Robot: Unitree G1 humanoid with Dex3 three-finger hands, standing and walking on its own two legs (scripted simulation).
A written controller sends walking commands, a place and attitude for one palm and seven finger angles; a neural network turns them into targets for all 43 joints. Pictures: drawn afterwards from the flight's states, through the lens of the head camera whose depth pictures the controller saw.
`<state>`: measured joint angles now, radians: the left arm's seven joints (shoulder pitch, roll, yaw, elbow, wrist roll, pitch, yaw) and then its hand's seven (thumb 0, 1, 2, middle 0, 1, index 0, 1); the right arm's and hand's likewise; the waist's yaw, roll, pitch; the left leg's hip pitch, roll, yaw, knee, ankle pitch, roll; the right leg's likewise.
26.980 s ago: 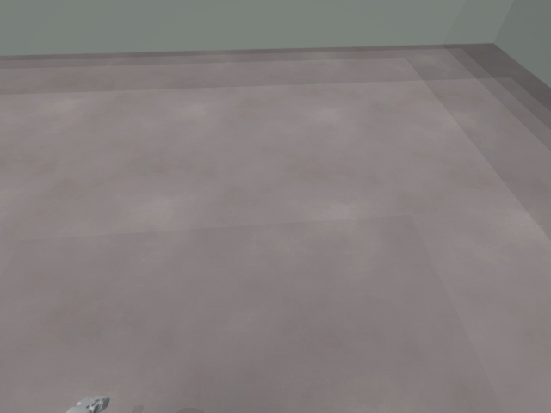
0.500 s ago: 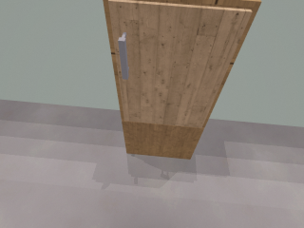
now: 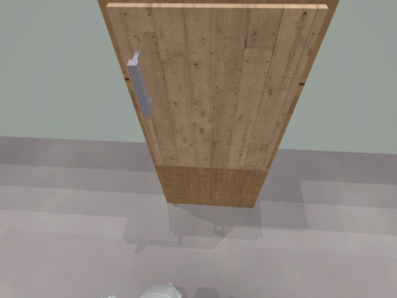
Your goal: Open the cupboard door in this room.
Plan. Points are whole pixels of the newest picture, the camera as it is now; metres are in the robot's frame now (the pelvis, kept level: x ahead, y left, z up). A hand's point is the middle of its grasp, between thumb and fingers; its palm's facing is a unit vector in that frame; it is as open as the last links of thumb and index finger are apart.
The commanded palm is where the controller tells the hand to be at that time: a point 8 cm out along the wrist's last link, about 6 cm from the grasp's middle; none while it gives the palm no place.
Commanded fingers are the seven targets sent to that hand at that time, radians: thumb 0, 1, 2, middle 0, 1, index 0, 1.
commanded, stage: come to a stop and stand still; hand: left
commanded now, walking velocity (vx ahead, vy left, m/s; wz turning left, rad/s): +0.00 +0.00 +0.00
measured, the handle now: (142, 85) +0.56 +0.18 +0.08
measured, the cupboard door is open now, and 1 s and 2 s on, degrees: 0 0 0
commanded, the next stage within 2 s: look again from close up in 0.98 s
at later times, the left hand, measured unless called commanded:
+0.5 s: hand out of the picture -0.03 +0.23 -0.18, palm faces +0.00 -0.98 -0.22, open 7.4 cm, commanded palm none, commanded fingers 0.00 0.90 0.90 -0.20 -0.30 -0.20 -0.30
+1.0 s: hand out of the picture -0.06 +0.17 -0.18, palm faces -0.01 -0.99 -0.15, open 7.4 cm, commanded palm none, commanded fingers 0.00 0.90 0.90 -0.20 -0.30 -0.20 -0.30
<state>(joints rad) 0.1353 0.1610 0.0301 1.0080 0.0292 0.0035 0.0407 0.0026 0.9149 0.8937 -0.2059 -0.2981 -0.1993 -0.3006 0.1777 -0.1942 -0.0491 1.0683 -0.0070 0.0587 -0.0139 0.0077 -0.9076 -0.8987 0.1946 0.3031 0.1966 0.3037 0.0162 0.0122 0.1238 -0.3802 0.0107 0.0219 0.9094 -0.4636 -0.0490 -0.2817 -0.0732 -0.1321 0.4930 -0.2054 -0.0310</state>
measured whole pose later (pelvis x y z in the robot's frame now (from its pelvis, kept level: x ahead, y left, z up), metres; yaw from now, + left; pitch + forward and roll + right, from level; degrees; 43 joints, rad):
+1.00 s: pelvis -0.05 +0.02 +0.00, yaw -1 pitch -2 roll +0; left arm 0.31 0.11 -0.01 1.14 0.01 -0.01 0.04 0.01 0.91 0.89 -0.20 -0.30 -0.19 -0.30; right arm 0.33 -0.10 -0.01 1.18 -0.01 0.00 -0.03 0.01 -0.91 -0.90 0.20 0.30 0.20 0.30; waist -0.01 -0.01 0.04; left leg -0.21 0.03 0.08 0.40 -0.16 0.00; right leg -0.11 0.01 -0.05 0.41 -0.27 -0.02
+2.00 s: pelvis +0.00 +0.02 -0.01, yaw -3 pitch +1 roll +0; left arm 0.35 0.17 0.00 1.08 0.03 -0.02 0.03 0.01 0.90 0.89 -0.20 -0.30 -0.19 -0.30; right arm 0.25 -0.17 0.00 1.09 -0.02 -0.01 -0.02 0.01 -0.90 -0.90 0.20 0.30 0.20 0.30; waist 0.01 -0.01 0.02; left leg -0.28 0.06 0.08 0.58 -0.32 -0.01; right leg -0.16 0.02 -0.03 0.54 -0.40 -0.03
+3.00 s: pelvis -0.04 +0.04 +0.00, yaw -3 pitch +0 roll +1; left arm 0.29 0.22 -0.02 1.07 0.02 0.00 0.02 0.01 0.90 0.89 -0.20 -0.30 -0.20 -0.30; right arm 0.27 -0.23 0.00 1.07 -0.01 -0.02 -0.01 0.01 -0.90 -0.90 0.20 0.30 0.20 0.30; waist 0.00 0.00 0.04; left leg -0.27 0.01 0.09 0.48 -0.21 0.03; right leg -0.19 -0.02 -0.01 0.51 -0.32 0.00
